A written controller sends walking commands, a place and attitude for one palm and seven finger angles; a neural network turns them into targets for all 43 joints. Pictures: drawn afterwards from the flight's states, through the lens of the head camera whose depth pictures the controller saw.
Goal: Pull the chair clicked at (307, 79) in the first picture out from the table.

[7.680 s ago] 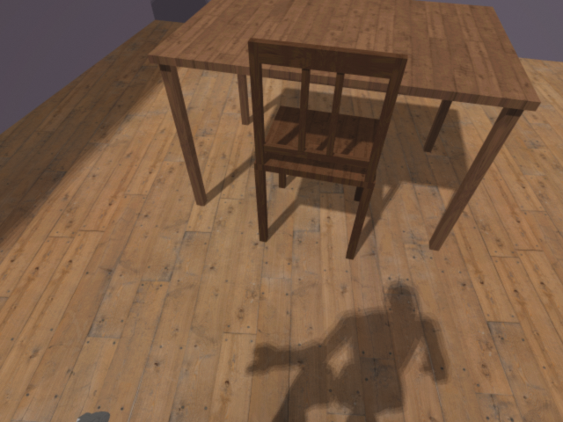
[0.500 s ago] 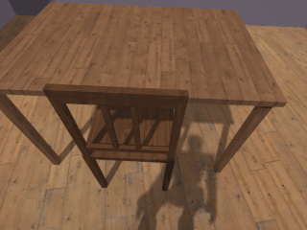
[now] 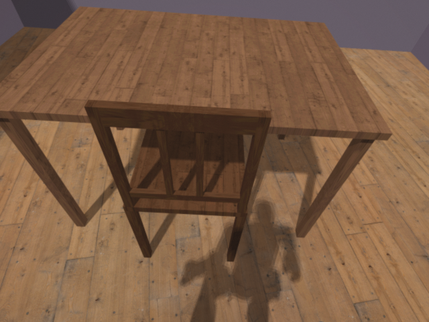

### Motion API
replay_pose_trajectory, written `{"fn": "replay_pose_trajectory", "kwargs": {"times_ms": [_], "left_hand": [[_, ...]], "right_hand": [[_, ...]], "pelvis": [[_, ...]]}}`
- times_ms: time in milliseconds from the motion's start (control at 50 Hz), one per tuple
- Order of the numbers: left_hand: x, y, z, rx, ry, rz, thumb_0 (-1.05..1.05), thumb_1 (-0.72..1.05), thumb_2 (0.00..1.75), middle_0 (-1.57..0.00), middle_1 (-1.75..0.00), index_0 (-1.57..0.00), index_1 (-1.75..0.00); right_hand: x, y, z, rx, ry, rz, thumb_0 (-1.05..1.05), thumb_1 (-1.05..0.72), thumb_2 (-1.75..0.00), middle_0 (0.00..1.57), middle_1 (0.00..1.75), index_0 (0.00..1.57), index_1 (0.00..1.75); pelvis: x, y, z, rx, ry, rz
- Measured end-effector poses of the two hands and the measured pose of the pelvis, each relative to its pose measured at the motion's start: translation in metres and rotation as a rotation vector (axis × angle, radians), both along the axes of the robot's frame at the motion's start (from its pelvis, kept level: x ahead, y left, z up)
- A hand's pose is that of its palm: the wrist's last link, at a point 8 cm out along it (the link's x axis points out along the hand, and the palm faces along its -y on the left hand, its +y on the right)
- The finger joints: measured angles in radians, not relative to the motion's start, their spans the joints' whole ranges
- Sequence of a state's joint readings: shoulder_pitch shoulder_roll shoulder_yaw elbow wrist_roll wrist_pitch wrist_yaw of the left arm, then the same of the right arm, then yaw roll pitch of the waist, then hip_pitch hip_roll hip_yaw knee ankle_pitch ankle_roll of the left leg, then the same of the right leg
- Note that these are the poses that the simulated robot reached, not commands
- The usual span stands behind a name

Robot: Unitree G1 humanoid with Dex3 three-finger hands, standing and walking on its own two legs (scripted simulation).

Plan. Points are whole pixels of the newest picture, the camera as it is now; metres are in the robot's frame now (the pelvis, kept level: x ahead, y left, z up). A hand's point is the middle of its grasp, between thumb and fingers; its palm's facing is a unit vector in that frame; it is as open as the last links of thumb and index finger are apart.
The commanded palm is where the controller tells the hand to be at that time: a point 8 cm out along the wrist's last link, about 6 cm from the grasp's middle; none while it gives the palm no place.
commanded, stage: come to a stop and stand still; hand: left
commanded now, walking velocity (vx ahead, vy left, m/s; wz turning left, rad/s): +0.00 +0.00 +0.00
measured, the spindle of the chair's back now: (166, 164) +0.51 +0.17 -0.08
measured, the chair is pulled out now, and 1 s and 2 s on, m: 0.00 0.00 0.00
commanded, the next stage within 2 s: look again from close up in 0.48 s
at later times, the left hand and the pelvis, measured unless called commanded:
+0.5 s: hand out of the picture -0.03 +0.20 -0.17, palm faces +0.00 -0.98 -0.19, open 7.4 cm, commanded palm none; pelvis -0.02 +0.03 +0.01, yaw -1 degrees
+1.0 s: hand out of the picture -0.01 +0.19 -0.17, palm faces +0.00 -0.98 -0.18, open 7.4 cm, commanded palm none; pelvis -0.01 +0.02 +0.01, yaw -1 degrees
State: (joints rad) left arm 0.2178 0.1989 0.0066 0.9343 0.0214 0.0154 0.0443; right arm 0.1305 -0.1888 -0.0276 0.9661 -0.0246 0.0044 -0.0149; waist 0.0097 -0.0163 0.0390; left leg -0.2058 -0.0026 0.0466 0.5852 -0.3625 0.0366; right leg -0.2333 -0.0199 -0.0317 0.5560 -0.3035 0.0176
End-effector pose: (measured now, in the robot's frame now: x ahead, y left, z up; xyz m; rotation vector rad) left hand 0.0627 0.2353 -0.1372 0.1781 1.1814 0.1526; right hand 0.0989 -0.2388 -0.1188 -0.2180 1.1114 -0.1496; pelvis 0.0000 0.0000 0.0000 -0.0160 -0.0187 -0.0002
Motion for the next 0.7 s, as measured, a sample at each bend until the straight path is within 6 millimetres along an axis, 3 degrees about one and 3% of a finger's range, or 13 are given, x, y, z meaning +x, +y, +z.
{"fn": "replay_pose_trajectory", "kwargs": {"times_ms": [180, 400, 520, 700], "left_hand": [[-0.043, 0.010, -0.002, -0.022, 0.081, 0.000, 0.00, 0.90, 0.90, -0.20, -0.30, -0.20, -0.30], [-0.094, 0.016, -0.005, -0.029, 0.230, 0.026, 0.00, 0.90, 0.90, -0.20, -0.30, -0.20, -0.30], [-0.100, 0.013, -0.005, -0.037, 0.255, 0.030, 0.00, 0.90, 0.90, -0.20, -0.30, -0.20, -0.30], [-0.087, 0.004, -0.005, -0.049, 0.227, 0.027, 0.00, 0.90, 0.90, -0.20, -0.30, -0.20, -0.30]], "right_hand": [[-0.049, 0.027, -0.006, 0.038, 0.097, -0.014, 0.00, -0.91, -0.89, 0.20, 0.30, 0.20, 0.30], [-0.110, 0.029, -0.010, 0.024, 0.258, -0.073, 0.00, -0.91, -0.89, 0.20, 0.30, 0.20, 0.30], [-0.122, 0.038, -0.013, 0.046, 0.295, -0.088, 0.00, -0.91, -0.89, 0.20, 0.30, 0.20, 0.30], [-0.120, 0.045, -0.017, 0.066, 0.293, -0.098, 0.01, -0.92, -0.89, 0.20, 0.30, 0.20, 0.30]], "pelvis": [[-0.016, 0.014, 0.005, 0.005, 0.006, -0.003], [-0.021, 0.024, 0.007, 0.012, 0.001, -0.007], [-0.021, 0.025, 0.008, 0.014, 0.000, -0.009], [-0.019, 0.025, 0.008, 0.016, -0.003, -0.013]]}}
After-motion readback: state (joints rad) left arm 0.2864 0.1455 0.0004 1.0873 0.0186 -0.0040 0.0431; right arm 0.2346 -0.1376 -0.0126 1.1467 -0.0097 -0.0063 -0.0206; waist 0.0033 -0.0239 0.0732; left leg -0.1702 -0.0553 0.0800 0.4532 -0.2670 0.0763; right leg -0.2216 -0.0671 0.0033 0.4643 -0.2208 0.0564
